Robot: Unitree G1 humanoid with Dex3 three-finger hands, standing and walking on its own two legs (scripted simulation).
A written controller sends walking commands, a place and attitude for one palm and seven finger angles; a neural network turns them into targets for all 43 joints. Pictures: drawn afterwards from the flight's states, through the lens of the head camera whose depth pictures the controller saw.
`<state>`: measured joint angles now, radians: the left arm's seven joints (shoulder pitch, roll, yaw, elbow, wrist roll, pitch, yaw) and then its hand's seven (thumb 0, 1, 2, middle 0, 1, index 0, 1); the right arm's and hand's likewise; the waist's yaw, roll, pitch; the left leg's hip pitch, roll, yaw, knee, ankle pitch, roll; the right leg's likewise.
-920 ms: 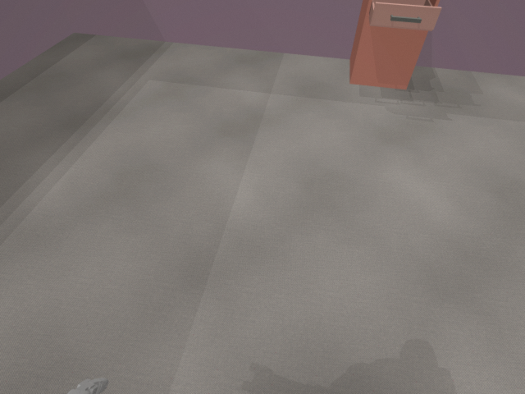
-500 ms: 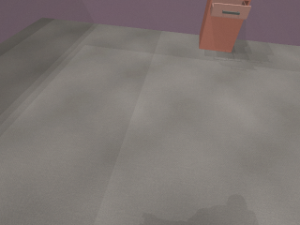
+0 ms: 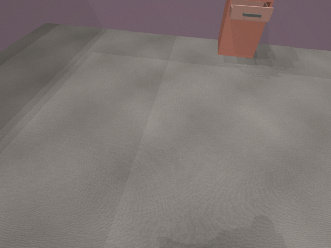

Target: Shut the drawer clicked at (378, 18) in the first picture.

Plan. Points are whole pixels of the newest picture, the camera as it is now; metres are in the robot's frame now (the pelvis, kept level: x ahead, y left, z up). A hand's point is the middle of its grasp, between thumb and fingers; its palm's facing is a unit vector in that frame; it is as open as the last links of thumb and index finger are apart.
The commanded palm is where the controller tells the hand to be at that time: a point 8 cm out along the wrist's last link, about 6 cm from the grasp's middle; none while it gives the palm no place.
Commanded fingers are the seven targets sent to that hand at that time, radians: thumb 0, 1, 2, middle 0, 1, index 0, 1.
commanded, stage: look at it before walking up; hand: left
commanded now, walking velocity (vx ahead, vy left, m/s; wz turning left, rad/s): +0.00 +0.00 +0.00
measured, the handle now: (251, 14) +2.24 -0.75 -0.21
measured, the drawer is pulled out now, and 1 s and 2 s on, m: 0.19 0.19 0.19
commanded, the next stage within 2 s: walk to a spot facing it in 0.62 s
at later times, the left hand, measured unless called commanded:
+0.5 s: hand out of the picture +0.08 +0.24 -0.16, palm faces -0.04 -0.94 -0.33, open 7.4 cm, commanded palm none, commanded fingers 0.00 0.90 0.90 -0.20 -0.30 -0.20 -0.30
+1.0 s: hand out of the picture +0.08 +0.20 -0.18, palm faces -0.12 -0.96 -0.24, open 7.4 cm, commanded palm none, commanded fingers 0.00 0.90 0.90 -0.20 -0.30 -0.20 -0.30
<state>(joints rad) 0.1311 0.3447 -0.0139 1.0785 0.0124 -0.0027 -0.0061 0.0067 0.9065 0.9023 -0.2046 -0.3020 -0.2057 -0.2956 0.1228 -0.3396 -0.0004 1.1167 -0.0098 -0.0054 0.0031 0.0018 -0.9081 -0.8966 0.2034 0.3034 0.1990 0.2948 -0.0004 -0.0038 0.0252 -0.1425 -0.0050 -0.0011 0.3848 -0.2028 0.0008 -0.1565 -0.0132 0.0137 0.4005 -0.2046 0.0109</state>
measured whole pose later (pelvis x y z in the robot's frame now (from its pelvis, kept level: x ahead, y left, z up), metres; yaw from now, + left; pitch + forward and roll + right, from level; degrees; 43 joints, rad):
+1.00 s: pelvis +0.05 -0.01 -0.01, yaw -8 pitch -1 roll +1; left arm 0.29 0.26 0.02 1.05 0.02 0.04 -0.04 0.01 0.91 0.90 -0.20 -0.30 -0.20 -0.30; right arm 0.22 -0.26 -0.02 1.06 -0.02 -0.01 0.00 0.00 -0.91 -0.90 0.20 0.30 0.20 0.29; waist 0.02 -0.01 0.00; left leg -0.12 0.05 0.12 0.48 -0.35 -0.01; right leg -0.30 0.01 0.01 0.73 -0.45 -0.01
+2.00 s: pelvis +0.44 -0.07 +0.00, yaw -30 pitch -1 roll +0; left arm 0.14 0.18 0.06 1.01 0.04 0.02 -0.03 0.00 0.91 0.90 -0.20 -0.30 -0.20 -0.29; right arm 0.49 -0.13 -0.03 1.16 -0.02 -0.08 -0.03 0.00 -0.92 -0.90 0.20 0.30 0.19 0.29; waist -0.05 -0.04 0.04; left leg 0.04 0.02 0.29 0.30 -0.34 0.04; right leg -0.58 -0.10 -0.08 0.85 -0.14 0.00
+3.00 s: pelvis +0.84 -0.28 +0.00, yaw -35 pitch -1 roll +1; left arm 0.15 0.18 0.07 1.02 0.03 0.00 -0.03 0.01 0.91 0.90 -0.20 -0.30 -0.20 -0.29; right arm 0.43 -0.12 -0.04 1.15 -0.02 -0.07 -0.02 0.00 -0.93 -0.90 0.20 0.30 0.20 0.29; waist -0.03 -0.02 0.04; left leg 0.02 0.04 0.25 0.31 -0.30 0.00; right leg -0.57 -0.14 -0.09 0.82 -0.16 0.03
